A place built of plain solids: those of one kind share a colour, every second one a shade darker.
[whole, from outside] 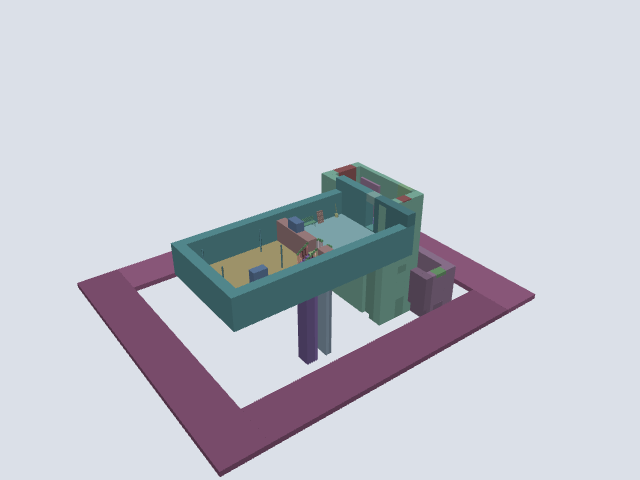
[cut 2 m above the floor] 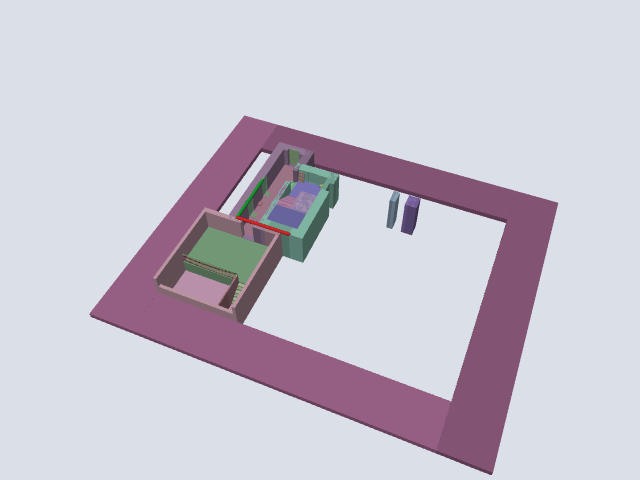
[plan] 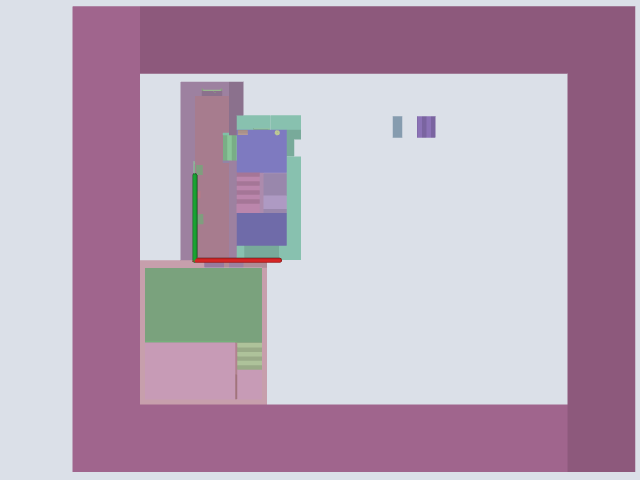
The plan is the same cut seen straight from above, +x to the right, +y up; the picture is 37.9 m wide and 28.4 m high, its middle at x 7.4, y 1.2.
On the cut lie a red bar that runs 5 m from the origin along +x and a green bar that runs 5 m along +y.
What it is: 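A tenement of about 1890 whose stair goes on to the roof; a passage from the street door past the stair hall to the back door and the yard; two storeys up, on the top landing, a doorway in a thick wall leads out onto a flat drying roof under the open sky, between walls higher than a head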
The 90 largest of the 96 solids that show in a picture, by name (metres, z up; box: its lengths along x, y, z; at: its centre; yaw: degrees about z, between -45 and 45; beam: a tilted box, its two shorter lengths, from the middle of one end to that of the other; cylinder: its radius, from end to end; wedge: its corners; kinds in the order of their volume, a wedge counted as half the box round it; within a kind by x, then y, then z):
{
 "ground_garden_1": {"box": [4.0, 27.56, 0.5], "at": [-5.25, 1.25, -0.27]},
 "ground_garden_2": {"box": [25.3, 4.0, 0.5], "at": [9.4, -10.53, -0.27]},
 "ground_garden_3": {"box": [25.3, 4.0, 0.5], "at": [9.4, 13.03, -0.27]},
 "ground_garden_4": {"box": [4.0, 27.56, 0.5], "at": [24.05, 1.25, -0.27]},
 "wall_hall_1": {"box": [0.45, 5.89, 11.84], "at": [2.25, 2.96, 4.58]},
 "wall_hall_2": {"box": [0.9, 0.85, 11.84], "at": [2.47, 0.43, 4.58]},
 "wall_hall_3": {"box": [1.43, 0.85, 11.84], "at": [2.73, 8.15, 4.58]},
 "wall_hall_4": {"box": [2.06, 0.85, 4.67], "at": [3.95, 0.43, 1.0]},
 "wall_hall_5": {"box": [1.0, 0.85, 2.03], "at": [3.95, 8.15, -0.32]},
 "wall_hall_6": {"box": [1.0, 0.85, 0.73], "at": [3.95, 8.15, 3.81]},
 "wall_hall_7": {"box": [1.0, 0.81, 2.75], "at": [3.95, 8.17, 2.07]},
 "wall_hall_8": {"box": [1.0, 0.81, 2.75], "at": [3.95, 8.17, 5.55]},
 "wall_hall_9": {"box": [1.0, 0.81, 2.75], "at": [3.95, 8.17, 9.03]},
 "wall_hall_10": {"box": [1.83, 0.85, 11.84], "at": [5.37, 8.15, 4.58]},
 "wall_hall_11": {"box": [1.3, 0.85, 11.84], "at": [5.63, 0.43, 4.58]},
 "wall_hall_12": {"box": [0.45, 1.0, 8.99], "at": [5.66, 6.65, 3.16]},
 "wall_hall_13": {"box": [0.85, 6.14, 11.84], "at": [5.86, 3.08, 4.58]},
 "wall_hall_14": {"box": [0.85, 1.43, 11.84], "at": [5.86, 7.86, 4.58]},
 "wall_roof_1": {"box": [0.85, 4.06, 3.85], "at": [5.86, 4.12, 8.93]},
 "wall_roof_2": {"box": [0.85, 3.88, 3.85], "at": [5.86, 9.09, 8.93]},
 "wall_roof_3": {"box": [16.62, 0.85, 2.76], "at": [13.74, 2.52, 8.39]},
 "wall_roof_4": {"box": [16.62, 0.85, 2.76], "at": [13.74, 10.61, 8.39]},
 "wall_roof_5": {"box": [0.85, 8.94, 2.76], "at": [21.62, 6.56, 8.39]},
 "wall_pass_1": {"box": [0.81, 1.0, 2.75], "at": [-0.45, 2.43, 1.37]},
 "wall_pass_2": {"box": [0.81, 1.0, 2.75], "at": [-0.45, 5.34, 1.37]},
 "wall_pass_3": {"box": [0.85, 2.38, 4.61], "at": [-0.42, 0.74, 0.97]},
 "wall_pass_4": {"box": [0.85, 1.91, 4.61], "at": [-0.42, 3.88, 0.97]},
 "wall_pass_5": {"box": [0.85, 4.73, 4.61], "at": [-0.42, 8.21, 0.97]},
 "wall_pass_6": {"box": [1.25, 0.85, 4.61], "at": [-0.23, 10.14, 0.97]},
 "wall_pass_7": {"box": [1.22, 0.85, 1.34], "at": [1.01, 10.14, -0.67]},
 "wall_pass_8": {"box": [1.22, 0.48, 2.9], "at": [1.01, 10.33, 1.45]},
 "wall_pass_9": {"box": [0.85, 0.85, 4.61], "at": [2.04, 10.14, 0.97]},
 "wall_pass_10": {"box": [0.76, 0.45, 4.61], "at": [2.09, -0.23, 0.97]},
 "wall_pass_11": {"box": [0.45, 6.35, 4.61], "at": [2.25, 2.73, 0.97]},
 "wall_pass_12": {"box": [0.45, 3.17, 4.61], "at": [2.25, 8.98, 0.97]},
 "wall_pass_13": {"box": [0.41, 0.47, 3.37], "at": [2.67, -0.21, 1.58]},
 "wall_pass_14": {"box": [0.41, 2.0, 3.37], "at": [2.67, 9.57, 1.58]},
 "floor_terrace_1": {"box": [6.92, 4.42, 1.72], "at": [0.51, -2.66, -0.88]},
 "flightA_1": {"box": [1.39, 0.56, 3.82], "at": [3.15, 3.07, 0.17]},
 "flightA_2": {"box": [1.39, 0.83, 3.65], "at": [3.15, 3.2, 0.09]},
 "flightA_3": {"box": [1.39, 1.09, 3.48], "at": [3.15, 3.34, 0.0]},
 "flightA_4": {"box": [1.39, 1.36, 3.31], "at": [3.15, 3.47, -0.08]},
 "flightA_5": {"box": [1.39, 1.62, 3.13], "at": [3.15, 3.6, -0.17]},
 "flightA_6": {"box": [1.39, 1.88, 2.96], "at": [3.15, 3.73, -0.26]},
 "flightA_7": {"box": [1.39, 2.15, 2.79], "at": [3.15, 3.86, -0.34]},
 "flightA_8": {"box": [1.39, 2.41, 2.61], "at": [3.15, 4.0, -0.43]},
 "flightB_1": {"box": [1.39, 2.41, 4.34], "at": [4.75, 3.98, 0.43]},
 "flightB_2": {"box": [1.39, 2.15, 4.52], "at": [4.75, 4.11, 0.52]},
 "flightB_3": {"box": [1.39, 1.88, 4.7], "at": [4.75, 4.24, 0.61]},
 "flightB_4": {"box": [1.39, 1.36, 5.04], "at": [4.75, 4.51, 0.78]},
 "wall_yard_1": {"box": [0.3, 8.53, 5.32], "at": [-3.1, -4.26, 1.32]},
 "wall_yard_2": {"box": [3.8, 0.45, 5.32], "at": [-1.35, -0.23, 1.32]},
 "wall_yard_3": {"box": [7.52, 0.3, 2.28], "at": [0.51, -8.38, -0.2]},
 "wall_yard_4": {"box": [2.56, 0.45, 5.32], "at": [2.99, -0.23, 1.32]},
 "wall_yard_5": {"box": [0.3, 8.53, 3.7], "at": [4.12, -4.26, 0.51]},
 "floor_1": {"box": [2.96, 1.94, 4.17], "at": [3.95, 1.83, 0.35]},
 "floor_2": {"box": [2.96, 2.55, 2.43], "at": [3.95, 6.45, -0.52]},
 "floor_pass_1": {"box": [2.02, 9.72, 1.74], "at": [1.01, 4.86, -0.87]},
 "flightT_1": {"box": [0.3, 1.27, 9.74], "at": [13.29, 7.89, 3.13]},
 "flightT_2": {"box": [0.56, 1.27, 9.56], "at": [13.42, 7.89, 3.04]},
 "flightT_3": {"box": [0.83, 1.27, 9.39], "at": [13.55, 7.89, 2.96]},
 "flightT_4": {"box": [1.09, 1.27, 9.22], "at": [13.69, 7.89, 2.87]},
 "floor_roofA_1": {"box": [5.98, 7.24, 0.65], "at": [9.27, 6.56, 7.33]},
 "floor_roofB_1": {"box": [8.05, 7.24, 0.3], "at": [17.18, 6.56, 7.16]},
 "floor_low_1": {"box": [6.92, 3.36, 0.5], "at": [0.51, -6.55, -1.49]},
 "wall_party_1": {"box": [0.89, 4.32, 2.17], "at": [12.71, 5.1, 8.09]},
 "wall_party_2": {"box": [0.89, 1.66, 2.17], "at": [12.71, 9.35, 8.09]},
 "flightS_1": {"box": [0.56, 1.27, 9.57], "at": [11.99, 7.89, 3.05]},
 "flightS_2": {"box": [0.3, 1.27, 9.73], "at": [12.12, 7.89, 3.13]},
 "flightYT_1": {"box": [1.6, 1.62, 0.67], "at": [3.18, -5.67, -1.4]},
 "flightYT_2": {"box": [1.6, 1.36, 0.85], "at": [3.18, -5.54, -1.32]},
 "flightYT_3": {"box": [1.6, 1.09, 1.02], "at": [3.18, -5.41, -1.23]},
 "flightYT_4": {"box": [1.6, 0.83, 1.19], "at": [3.18, -5.27, -1.15]},
 "flightYT_5": {"box": [1.6, 0.56, 1.36], "at": [3.18, -5.14, -1.06]},
 "flightYT_6": {"box": [1.6, 0.3, 1.54], "at": [3.18, -5.01, -0.97]},
 "wall_spine_1": {"box": [0.22, 2.38, 10.61], "at": [3.95, 3.99, 5.2]},
 "flightN_1": {"box": [0.83, 1.5, 1.91], "at": [2.07, 6.65, -0.78]},
 "flightN_2": {"box": [0.56, 1.5, 2.08], "at": [2.2, 6.65, -0.7]},
 "flightN_3": {"box": [0.3, 1.5, 2.26], "at": [2.33, 6.65, -0.61]},
 "wall_over_hall_1": {"box": [0.45, 1.5, 7.31], "at": [2.25, 6.65, 6.85]},
 "wall_head_hall_1": {"box": [2.06, 0.85, 1.79], "at": [3.95, 0.43, 9.61]},
 "wall_stack_1": {"box": [0.73, 1.2, 0.81], "at": [12.71, 5.1, 9.59]},
 "wall_stack_2": {"box": [1.15, 0.62, 3.12], "at": [19.2, 9.87, 8.82]},
 "floor_sill_pass_1": {"box": [1.17, 0.45, 1.74], "at": [1.13, -0.23, -0.87]},
 "wall_over_roof_1": {"box": [0.85, 1.0, 0.7], "at": [5.86, 6.65, 10.51]},
 "wall_cheekw_1": {"box": [0.12, 1.88, 2.17], "at": [2.44, -5.81, -0.2]},
 "wall_cheekwx_1": {"box": [0.12, 1.48, 2.17], "at": [2.44, -7.49, -0.2]},
 "wall_head_pass_1": {"box": [1.22, 0.85, 0.37], "at": [1.01, 10.14, 3.08]},
 "street_door_1": {"box": [0.53, 0.07, 2.46], "at": [0.75, 10.05, 1.23]},
 "street_door_2": {"box": [0.53, 0.07, 2.46], "at": [1.27, 10.05, 1.23]}
}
